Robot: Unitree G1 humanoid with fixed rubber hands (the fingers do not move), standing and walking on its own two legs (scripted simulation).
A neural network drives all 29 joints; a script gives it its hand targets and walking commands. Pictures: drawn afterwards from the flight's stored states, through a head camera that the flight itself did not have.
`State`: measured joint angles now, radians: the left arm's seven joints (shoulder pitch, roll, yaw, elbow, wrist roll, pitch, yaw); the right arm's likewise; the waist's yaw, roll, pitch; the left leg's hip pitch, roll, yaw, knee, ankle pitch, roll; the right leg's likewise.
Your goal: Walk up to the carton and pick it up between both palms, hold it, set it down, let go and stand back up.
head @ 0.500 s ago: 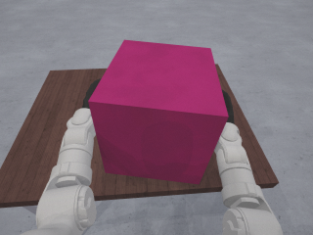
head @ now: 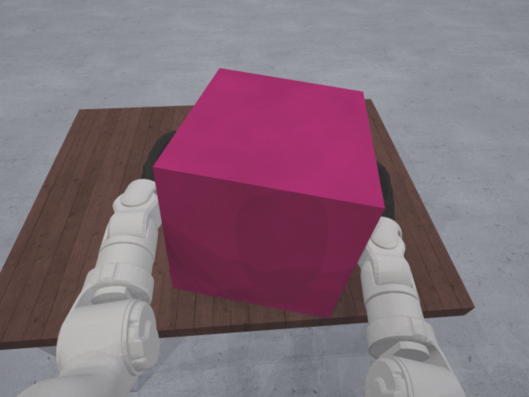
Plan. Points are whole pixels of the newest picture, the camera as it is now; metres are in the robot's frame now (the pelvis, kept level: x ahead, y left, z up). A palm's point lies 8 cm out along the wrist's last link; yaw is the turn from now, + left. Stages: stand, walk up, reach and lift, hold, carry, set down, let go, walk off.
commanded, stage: set down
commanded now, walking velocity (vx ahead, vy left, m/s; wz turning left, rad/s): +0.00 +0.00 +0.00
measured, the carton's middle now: (271, 186) +0.42 -0.04 +0.07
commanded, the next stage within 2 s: none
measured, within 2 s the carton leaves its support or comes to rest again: rests again in 1.68 s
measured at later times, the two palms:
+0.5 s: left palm (154, 181) +0.43 +0.15 +0.09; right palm (372, 217) +0.34 -0.18 +0.07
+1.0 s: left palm (154, 179) +0.43 +0.15 +0.09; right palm (370, 220) +0.34 -0.18 +0.06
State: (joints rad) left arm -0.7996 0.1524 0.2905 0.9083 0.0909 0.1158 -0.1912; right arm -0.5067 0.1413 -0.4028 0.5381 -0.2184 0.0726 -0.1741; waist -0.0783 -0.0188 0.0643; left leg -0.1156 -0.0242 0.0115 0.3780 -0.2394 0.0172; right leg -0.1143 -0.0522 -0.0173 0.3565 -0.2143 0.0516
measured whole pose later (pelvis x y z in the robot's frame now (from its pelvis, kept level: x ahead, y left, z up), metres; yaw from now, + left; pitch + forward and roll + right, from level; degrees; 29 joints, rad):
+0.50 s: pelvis +0.00 +0.01 +0.00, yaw +0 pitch +1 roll -1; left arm -0.82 0.15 0.29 0.94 0.09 0.05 -0.21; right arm -0.51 0.16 -0.45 0.57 -0.24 -0.04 -0.18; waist -0.08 -0.02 0.06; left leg -0.19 -0.02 0.01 0.43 -0.26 0.02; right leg -0.16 -0.05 -0.02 0.36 -0.21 0.06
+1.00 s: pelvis -0.01 +0.01 +0.00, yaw +0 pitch +1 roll -1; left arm -0.87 0.17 0.29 0.98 0.13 0.01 -0.22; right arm -0.55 0.18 -0.52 0.64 -0.30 -0.13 -0.18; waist -0.08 -0.04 0.08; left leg -0.19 -0.02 0.01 0.43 -0.25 0.02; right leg -0.16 -0.05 -0.02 0.36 -0.20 0.06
